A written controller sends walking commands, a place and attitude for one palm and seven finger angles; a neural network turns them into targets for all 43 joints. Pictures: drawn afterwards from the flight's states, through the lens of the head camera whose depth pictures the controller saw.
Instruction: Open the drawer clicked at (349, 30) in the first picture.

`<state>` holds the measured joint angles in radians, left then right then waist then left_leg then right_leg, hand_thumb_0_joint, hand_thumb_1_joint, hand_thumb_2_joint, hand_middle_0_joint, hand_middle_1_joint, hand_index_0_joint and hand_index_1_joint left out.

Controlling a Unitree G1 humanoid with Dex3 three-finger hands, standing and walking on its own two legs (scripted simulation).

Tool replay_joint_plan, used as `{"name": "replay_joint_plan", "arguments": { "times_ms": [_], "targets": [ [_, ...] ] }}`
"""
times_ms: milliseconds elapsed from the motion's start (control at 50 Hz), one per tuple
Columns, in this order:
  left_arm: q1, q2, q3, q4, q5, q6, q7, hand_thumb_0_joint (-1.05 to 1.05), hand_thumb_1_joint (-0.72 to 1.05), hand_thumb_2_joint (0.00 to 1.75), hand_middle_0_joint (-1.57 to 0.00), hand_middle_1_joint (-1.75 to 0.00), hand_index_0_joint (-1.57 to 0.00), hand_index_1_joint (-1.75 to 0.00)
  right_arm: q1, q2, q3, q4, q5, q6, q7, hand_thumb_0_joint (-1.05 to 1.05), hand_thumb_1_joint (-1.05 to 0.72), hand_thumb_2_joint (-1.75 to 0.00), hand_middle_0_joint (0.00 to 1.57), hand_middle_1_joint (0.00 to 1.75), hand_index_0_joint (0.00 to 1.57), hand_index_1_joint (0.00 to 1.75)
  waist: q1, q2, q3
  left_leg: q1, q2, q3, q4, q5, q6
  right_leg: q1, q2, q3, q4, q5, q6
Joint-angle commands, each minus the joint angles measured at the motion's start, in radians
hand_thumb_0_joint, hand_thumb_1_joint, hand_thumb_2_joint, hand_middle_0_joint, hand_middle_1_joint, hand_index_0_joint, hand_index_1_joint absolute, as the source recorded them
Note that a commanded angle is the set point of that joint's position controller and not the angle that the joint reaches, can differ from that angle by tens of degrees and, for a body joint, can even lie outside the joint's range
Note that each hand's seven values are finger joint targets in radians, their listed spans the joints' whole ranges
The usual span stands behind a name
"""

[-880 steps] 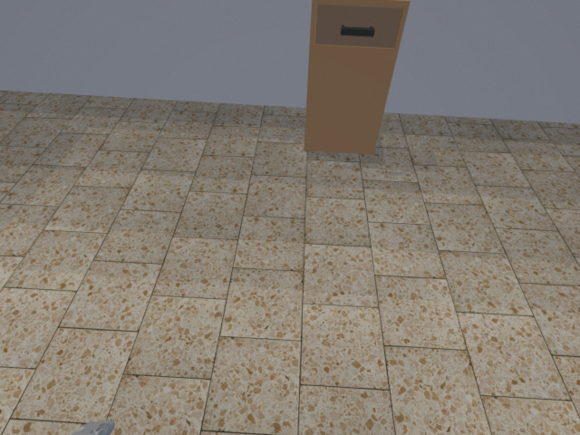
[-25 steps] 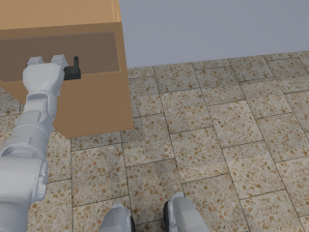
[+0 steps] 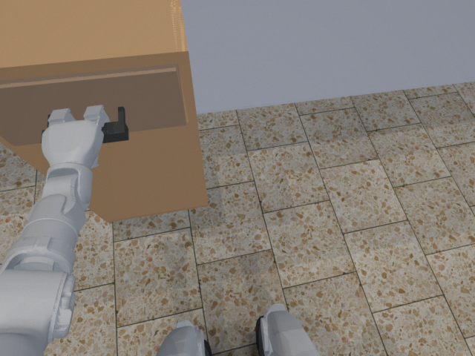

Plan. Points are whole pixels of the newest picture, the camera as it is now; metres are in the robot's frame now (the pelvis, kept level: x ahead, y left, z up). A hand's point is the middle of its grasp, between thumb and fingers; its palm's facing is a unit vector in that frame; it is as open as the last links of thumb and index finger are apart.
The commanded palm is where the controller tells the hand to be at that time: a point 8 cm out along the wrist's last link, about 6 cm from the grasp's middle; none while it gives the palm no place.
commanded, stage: pull the drawer open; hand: left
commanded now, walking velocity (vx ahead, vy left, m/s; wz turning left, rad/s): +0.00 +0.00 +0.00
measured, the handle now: (87, 125) +0.53 +0.25 -0.02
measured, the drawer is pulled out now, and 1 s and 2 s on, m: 0.01 0.12 0.30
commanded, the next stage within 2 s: open the thumb to release the handle in 1.94 s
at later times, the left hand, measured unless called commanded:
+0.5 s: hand (88, 170) +0.44 +0.24 -0.04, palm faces -0.07 -0.03 -1.00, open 6.3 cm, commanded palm +0.41 +0.23 +0.02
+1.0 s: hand (88, 217) +0.35 +0.23 -0.04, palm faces -0.05 -0.07 -1.00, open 6.3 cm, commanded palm +0.31 +0.23 +0.02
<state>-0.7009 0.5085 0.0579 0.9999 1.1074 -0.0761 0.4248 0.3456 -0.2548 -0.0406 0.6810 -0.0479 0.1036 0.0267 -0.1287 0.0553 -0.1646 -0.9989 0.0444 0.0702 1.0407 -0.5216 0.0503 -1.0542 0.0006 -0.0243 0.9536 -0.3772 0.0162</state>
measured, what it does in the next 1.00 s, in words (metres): stands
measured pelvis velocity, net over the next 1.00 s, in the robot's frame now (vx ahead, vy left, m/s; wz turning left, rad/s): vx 0.01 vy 0.00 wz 0.00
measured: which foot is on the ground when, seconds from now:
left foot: down 0.00-1.00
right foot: down 0.00-1.00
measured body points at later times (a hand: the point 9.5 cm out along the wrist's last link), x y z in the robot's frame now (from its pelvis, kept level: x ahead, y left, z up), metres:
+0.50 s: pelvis +0.00 -0.01 +0.00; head +0.13 +0.00 +0.43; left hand +0.44 +0.24 +0.02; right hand +0.07 -0.27 -0.13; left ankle -0.03 +0.08 -0.66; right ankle +0.03 -0.14 -0.66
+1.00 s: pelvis +0.01 +0.00 +0.02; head +0.11 +0.00 +0.46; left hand +0.35 +0.23 +0.02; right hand +0.10 -0.27 -0.11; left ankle -0.03 +0.08 -0.67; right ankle +0.03 -0.14 -0.66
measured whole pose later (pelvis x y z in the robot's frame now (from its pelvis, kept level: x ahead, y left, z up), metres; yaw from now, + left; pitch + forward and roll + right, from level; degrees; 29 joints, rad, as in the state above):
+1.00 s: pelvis +0.01 +0.00 +0.02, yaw +0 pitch +21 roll -1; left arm -0.18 0.36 0.00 0.61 1.10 -0.03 0.53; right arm 0.26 -0.24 -0.06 0.64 -0.03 0.11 0.04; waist -0.06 0.04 -0.17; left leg -0.78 0.04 0.09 0.92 -0.51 0.04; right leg -0.86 0.00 0.00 0.87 -0.37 0.01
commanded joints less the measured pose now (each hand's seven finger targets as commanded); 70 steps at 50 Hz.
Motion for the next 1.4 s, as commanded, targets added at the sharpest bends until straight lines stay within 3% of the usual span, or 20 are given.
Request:
{"name": "replay_joint_plan", "arguments": {
  "times_ms": [0,100,140,180,220,260,420,480,520,580,740,760,840,880,900,980,1060,1280,1320,1380],
  "targets": [
    [-0.089,0.174,0.052,-0.209,-0.023,-0.025,0.046,0.00,0.90,0.90,-0.40,-1.35,-0.40,-1.35,0.131,-0.168,-0.073,-0.053,0.001,-0.002,-0.007,0.00,-0.90,-0.90,0.20,0.30,0.20,0.30,0.066,0.040,-0.526,0.376,-0.014,-0.070,-0.129,0.691,-0.015,0.396,0.038,-0.018,-0.061,0.441,-0.056],
    [0.029,0.113,0.035,-0.279,-0.025,0.003,0.081,0.00,0.90,0.90,-0.40,-1.35,-0.40,-1.35,0.108,-0.163,-0.083,-0.055,0.003,0.005,0.006,0.00,-0.90,-0.90,0.20,0.30,0.20,0.30,0.073,0.014,-0.466,0.419,-0.002,-0.074,-0.149,0.788,-0.021,0.406,0.036,-0.023,-0.079,0.482,-0.056],
    [-0.298,0.159,0.018,-0.262,0.008,-0.004,0.103,0.00,0.90,0.90,-0.40,-1.35,-0.40,-1.35,0.117,-0.173,-0.080,-0.010,-0.007,0.005,-0.006,0.00,-0.90,-0.90,0.20,0.30,0.20,0.30,-0.012,0.029,-0.407,0.382,0.000,-0.086,-0.123,0.693,-0.020,0.309,0.028,-0.024,-0.067,0.431,-0.051],
    [-0.268,0.201,0.058,-0.216,0.021,0.009,0.114,0.00,0.90,0.90,-0.40,-1.35,-0.40,-1.35,0.111,-0.177,-0.077,-0.008,-0.011,0.005,-0.007,0.00,-0.90,-0.90,0.20,0.30,0.20,0.30,0.024,0.051,-0.417,0.387,-0.008,-0.082,-0.126,0.696,-0.023,0.306,0.029,-0.026,-0.060,0.405,-0.060],
    [-0.263,0.137,0.018,-0.187,0.023,0.021,0.118,0.00,0.90,0.90,-0.40,-1.35,-0.40,-1.35,0.114,-0.166,-0.081,-0.013,-0.012,0.003,-0.005,0.00,-0.90,-0.90,0.20,0.30,0.20,0.30,0.018,0.067,-0.450,0.411,-0.010,-0.083,-0.113,0.737,-0.028,0.297,0.030,-0.028,-0.053,0.415,-0.059],
    [-0.293,0.131,0.008,-0.182,0.023,0.025,0.117,0.00,0.90,0.90,-0.40,-1.35,-0.40,-1.35,0.110,-0.163,-0.082,-0.013,-0.011,0.005,-0.004,0.00,-0.90,-0.90,0.20,0.30,0.20,0.30,0.013,0.071,-0.471,0.425,-0.012,-0.088,-0.106,0.747,-0.033,0.294,0.031,-0.027,-0.049,0.417,-0.059],
    [-0.315,0.188,0.040,-0.127,0.008,-0.002,0.092,0.00,0.90,0.90,-0.40,-1.35,-0.40,-1.35,0.095,-0.165,-0.071,-0.029,-0.008,-0.003,-0.013,0.00,-0.90,-0.90,0.20,0.30,0.20,0.30,0.013,0.021,-0.482,0.326,-0.036,-0.069,-0.090,0.583,-0.015,0.338,0.033,-0.011,-0.044,0.388,-0.054],
    [-0.204,0.173,0.045,-0.145,0.000,-0.020,0.081,0.00,0.90,0.90,-0.40,-1.35,-0.40,-1.35,0.076,-0.158,-0.066,-0.058,-0.002,-0.007,-0.010,0.00,-0.90,-0.90,0.20,0.30,0.20,0.30,0.054,0.031,-0.506,0.310,-0.044,-0.061,-0.109,0.547,-0.014,0.385,0.033,-0.007,-0.045,0.383,-0.061],
    [-0.144,0.144,0.031,-0.144,-0.004,-0.026,0.079,0.00,0.90,0.90,-0.40,-1.35,-0.40,-1.35,0.070,-0.154,-0.069,-0.064,0.002,-0.009,-0.008,0.00,-0.90,-0.90,0.20,0.30,0.20,0.30,0.058,0.019,-0.482,0.303,-0.043,-0.050,-0.114,0.523,-0.013,0.387,0.036,-0.007,-0.055,0.374,-0.059],
    [-0.023,0.167,0.068,-0.209,-0.014,-0.036,0.082,0.00,0.90,0.90,-0.40,-1.35,-0.40,-1.35,0.056,-0.154,-0.071,-0.081,0.004,-0.008,-0.005,0.00,-0.90,-0.90,0.20,0.30,0.20,0.30,0.095,0.013,-0.510,0.303,-0.044,-0.046,-0.133,0.538,-0.012,0.451,0.036,-0.001,-0.059,0.412,-0.063],
    [0.209,0.094,0.045,-0.363,-0.025,0.001,0.116,0.00,0.90,0.90,-0.40,-1.35,-0.40,-1.35,0.022,-0.153,-0.082,-0.094,0.015,-0.007,0.002,0.00,-0.90,-0.90,0.20,0.30,0.20,0.30,0.102,-0.035,-0.431,0.340,-0.032,-0.035,-0.185,0.551,-0.012,0.488,0.036,-0.004,-0.103,0.439,-0.062],
    [0.273,0.102,0.064,-0.374,-0.031,0.011,0.120,0.00,0.90,0.90,-0.40,-1.35,-0.40,-1.35,0.018,-0.154,-0.082,-0.097,0.015,-0.007,0.002,0.00,-0.90,-0.90,0.20,0.30,0.20,0.30,0.120,-0.038,-0.423,0.340,-0.035,-0.032,-0.191,0.561,-0.013,0.511,0.035,-0.001,-0.106,0.453,-0.064],
    [0.343,0.061,0.041,-0.443,-0.035,0.038,0.132,0.00,0.90,0.90,-0.40,-1.35,-0.40,-1.35,-0.013,-0.151,-0.081,-0.108,0.017,-0.011,0.003,0.00,-0.90,-0.90,0.20,0.30,0.20,0.30,0.112,-0.031,-0.374,0.374,-0.030,-0.035,-0.208,0.565,-0.016,0.494,0.035,-0.009,-0.120,0.441,-0.063],
    [0.431,0.096,0.084,-0.492,-0.041,0.050,0.138,0.00,0.90,0.90,-0.40,-1.35,-0.40,-1.35,-0.033,-0.152,-0.079,-0.119,0.015,-0.012,0.002,0.00,-0.90,-0.90,0.20,0.30,0.20,0.30,0.143,-0.022,-0.394,0.384,-0.036,-0.034,-0.211,0.596,-0.018,0.537,0.032,-0.003,-0.113,0.476,-0.068],
    [0.468,0.049,0.045,-0.502,-0.036,0.058,0.138,0.00,0.90,0.90,-0.40,-1.35,-0.40,-1.35,-0.039,-0.144,-0.077,-0.129,0.018,-0.014,0.004,0.00,-0.90,-0.90,0.20,0.30,0.20,0.30,0.133,-0.008,-0.373,0.405,-0.033,-0.035,-0.216,0.614,-0.020,0.520,0.032,-0.007,-0.119,0.482,-0.066],
    [0.562,0.026,0.042,-0.595,-0.037,0.080,0.146,0.00,0.90,0.90,-0.40,-1.35,-0.40,-1.35,-0.075,-0.141,-0.076,-0.154,0.018,-0.025,0.008,0.00,-0.90,-0.90,0.20,0.30,0.20,0.30,0.147,0.004,-0.354,0.446,-0.025,-0.048,-0.216,0.668,-0.025,0.504,0.031,-0.017,-0.113,0.470,-0.069],
    [0.641,-0.043,-0.012,-0.662,-0.033,0.097,0.151,0.00,0.90,0.90,-0.40,-1.35,-0.40,-1.35,-0.106,-0.132,-0.073,-0.183,0.018,-0.039,0.013,0.00,-0.90,-0.90,0.20,0.30,0.20,0.30,0.135,-0.019,-0.310,0.462,-0.023,-0.050,-0.213,0.640,-0.028,0.474,0.032,-0.028,-0.118,0.441,-0.066],
    [0.896,-0.051,-0.005,-0.841,-0.015,0.106,0.171,0.00,0.90,0.90,-0.40,-1.35,-0.40,-1.35,-0.183,-0.111,-0.049,-0.250,0.013,-0.064,0.016,0.00,-0.90,-0.90,0.20,0.30,0.20,0.30,0.169,-0.008,-0.292,0.474,-0.032,-0.056,-0.195,0.627,-0.034,0.480,0.031,-0.026,-0.097,0.440,-0.072],
    [0.929,-0.088,-0.037,-0.864,-0.016,0.105,0.173,0.00,0.90,0.90,-0.40,-1.35,-0.40,-1.35,-0.192,-0.105,-0.046,-0.256,0.012,-0.068,0.019,0.00,-0.90,-0.90,0.20,0.30,0.20,0.30,0.158,-0.009,-0.269,0.472,-0.034,-0.053,-0.192,0.596,-0.033,0.462,0.033,-0.030,-0.098,0.421,-0.069],
    [0.977,-0.056,-0.002,-0.891,-0.010,0.098,0.179,0.00,0.90,0.90,-0.40,-1.35,-0.40,-1.35,-0.208,-0.104,-0.041,-0.267,0.008,-0.074,0.017,0.00,-0.90,-0.90,0.20,0.30,0.20,0.30,0.170,-0.020,-0.246,0.439,-0.040,-0.051,-0.191,0.536,-0.033,0.467,0.033,-0.021,-0.096,0.406,-0.074]
  ]
}}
